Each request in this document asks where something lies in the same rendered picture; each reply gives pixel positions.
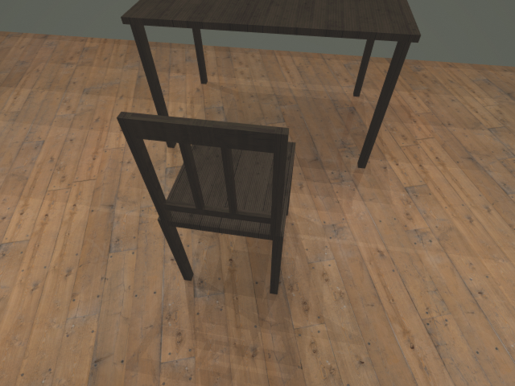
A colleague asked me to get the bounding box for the chair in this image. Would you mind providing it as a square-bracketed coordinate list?
[117, 112, 296, 294]

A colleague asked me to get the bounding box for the table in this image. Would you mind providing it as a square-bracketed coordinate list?
[121, 0, 421, 168]

